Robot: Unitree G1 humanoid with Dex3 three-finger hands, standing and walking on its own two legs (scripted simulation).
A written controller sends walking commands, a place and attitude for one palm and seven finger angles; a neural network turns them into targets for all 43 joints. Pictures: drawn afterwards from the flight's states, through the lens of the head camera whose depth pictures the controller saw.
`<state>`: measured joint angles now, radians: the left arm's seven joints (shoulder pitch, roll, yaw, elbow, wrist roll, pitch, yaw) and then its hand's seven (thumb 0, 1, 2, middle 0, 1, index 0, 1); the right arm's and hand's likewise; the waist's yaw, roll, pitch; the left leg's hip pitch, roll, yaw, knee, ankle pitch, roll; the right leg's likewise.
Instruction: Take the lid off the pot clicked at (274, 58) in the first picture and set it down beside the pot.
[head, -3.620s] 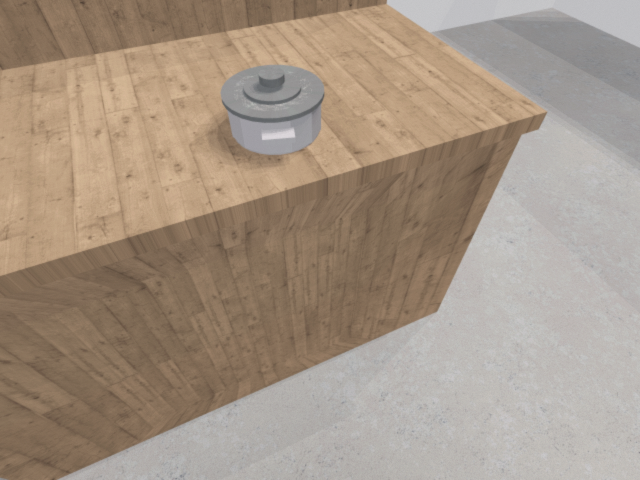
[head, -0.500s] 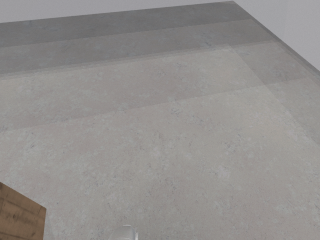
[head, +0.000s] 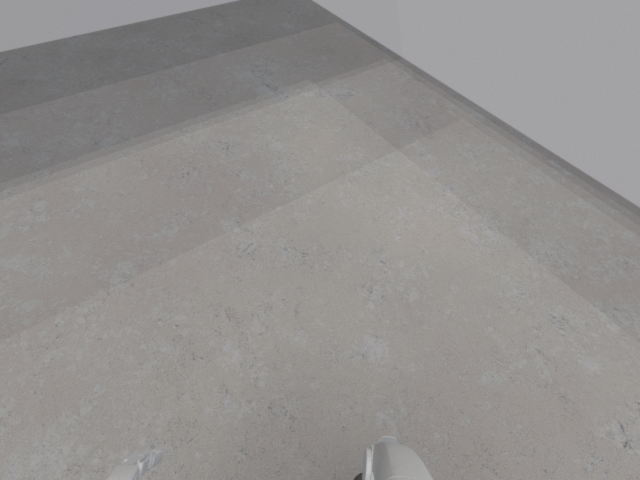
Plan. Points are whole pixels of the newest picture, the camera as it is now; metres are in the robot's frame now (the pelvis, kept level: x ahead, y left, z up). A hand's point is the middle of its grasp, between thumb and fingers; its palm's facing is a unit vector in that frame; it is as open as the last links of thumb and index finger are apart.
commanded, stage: turn to face it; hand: left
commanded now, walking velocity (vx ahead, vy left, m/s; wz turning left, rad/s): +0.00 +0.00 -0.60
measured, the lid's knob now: out of the picture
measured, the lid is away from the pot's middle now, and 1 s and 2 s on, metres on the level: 0.00 0.00 0.00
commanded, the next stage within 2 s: none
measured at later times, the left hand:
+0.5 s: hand (232, 443) +0.19 +0.13 -0.19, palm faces +0.10 -0.99 -0.10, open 7.4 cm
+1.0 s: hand out of the picture +0.07 +0.16 -0.16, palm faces +0.41 -0.85 -0.32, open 7.4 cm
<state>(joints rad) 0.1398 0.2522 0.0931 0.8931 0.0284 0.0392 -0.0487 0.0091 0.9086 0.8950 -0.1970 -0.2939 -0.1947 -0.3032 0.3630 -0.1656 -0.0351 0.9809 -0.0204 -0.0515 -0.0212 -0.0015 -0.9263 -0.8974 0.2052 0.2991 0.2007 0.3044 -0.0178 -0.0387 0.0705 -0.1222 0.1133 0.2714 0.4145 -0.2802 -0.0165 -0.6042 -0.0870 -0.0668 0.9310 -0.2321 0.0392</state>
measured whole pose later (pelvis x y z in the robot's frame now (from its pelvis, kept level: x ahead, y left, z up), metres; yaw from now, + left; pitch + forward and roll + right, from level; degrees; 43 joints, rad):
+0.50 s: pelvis +0.09 -0.03 -0.02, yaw +6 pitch -1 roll -2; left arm 0.14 0.14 0.04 0.92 0.01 0.03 0.02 0.01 0.90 0.89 -0.21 -0.30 -0.21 -0.30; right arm 0.31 -0.12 -0.04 0.99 -0.02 0.02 0.00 0.00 -0.91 -0.90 0.20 0.30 0.20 0.30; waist -0.05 -0.04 0.04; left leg -0.36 0.07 0.13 0.68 -0.31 0.01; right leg -0.32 -0.08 -0.27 0.65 -0.31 -0.02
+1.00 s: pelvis +0.09 -0.08 -0.02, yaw +23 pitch +1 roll +0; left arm 0.23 0.25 0.07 0.88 0.02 0.02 0.02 0.01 0.90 0.89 -0.20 -0.29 -0.20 -0.30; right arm 0.18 -0.28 -0.11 0.91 -0.01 0.07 0.00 0.00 -0.91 -0.90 0.20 0.30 0.20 0.30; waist 0.00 0.04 0.04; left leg -0.47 -0.06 -0.11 0.72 -0.34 -0.02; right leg -0.28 -0.02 -0.02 0.56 -0.28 0.02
